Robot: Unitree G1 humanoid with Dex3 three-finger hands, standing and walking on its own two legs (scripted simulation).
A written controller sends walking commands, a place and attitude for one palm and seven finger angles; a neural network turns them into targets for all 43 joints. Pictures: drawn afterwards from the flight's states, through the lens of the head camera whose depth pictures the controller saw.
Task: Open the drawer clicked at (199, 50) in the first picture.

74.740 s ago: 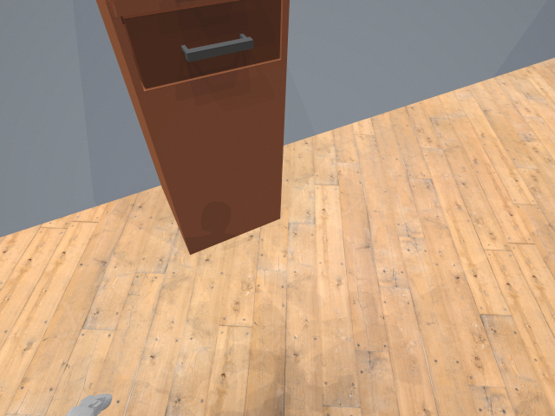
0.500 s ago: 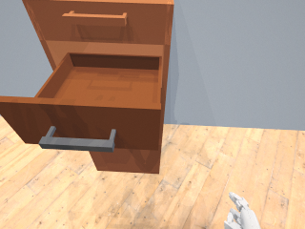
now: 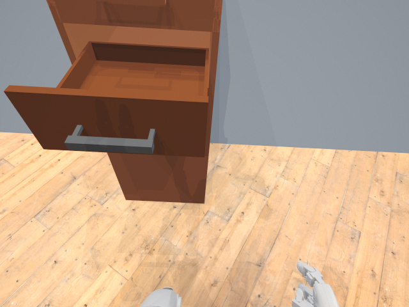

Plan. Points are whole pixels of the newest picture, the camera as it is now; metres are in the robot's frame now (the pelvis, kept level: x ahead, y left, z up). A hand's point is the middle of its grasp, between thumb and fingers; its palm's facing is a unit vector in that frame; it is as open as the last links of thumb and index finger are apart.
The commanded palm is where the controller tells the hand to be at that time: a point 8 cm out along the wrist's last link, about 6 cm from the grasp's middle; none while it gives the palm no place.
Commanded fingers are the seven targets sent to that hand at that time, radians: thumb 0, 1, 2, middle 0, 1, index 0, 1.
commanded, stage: stop stepping back and stand still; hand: left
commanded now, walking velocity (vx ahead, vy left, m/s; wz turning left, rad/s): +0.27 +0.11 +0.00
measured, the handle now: (113, 137) +0.42 +0.22 +0.09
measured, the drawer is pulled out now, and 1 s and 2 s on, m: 0.30 0.30 0.30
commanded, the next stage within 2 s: let the arm hang, fingers relaxed in 0.90 s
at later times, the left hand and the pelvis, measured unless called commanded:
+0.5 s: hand out of the picture +0.09 +0.25 +0.29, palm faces +0.59 -0.73 -0.34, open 7.4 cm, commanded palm +0.03 +0.28 +0.28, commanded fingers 0.00 0.90 0.90 -0.20 -0.30 -0.20 -0.30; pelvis -0.09 +0.00 +0.00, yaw +2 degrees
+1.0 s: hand out of the picture +0.11 +0.26 +0.27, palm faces +0.53 -0.71 -0.46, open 7.4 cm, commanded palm none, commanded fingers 0.00 0.90 0.90 -0.20 -0.30 -0.20 -0.30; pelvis -0.08 +0.02 +0.00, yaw +2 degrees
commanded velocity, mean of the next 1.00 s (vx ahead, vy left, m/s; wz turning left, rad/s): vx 0.13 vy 0.00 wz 0.00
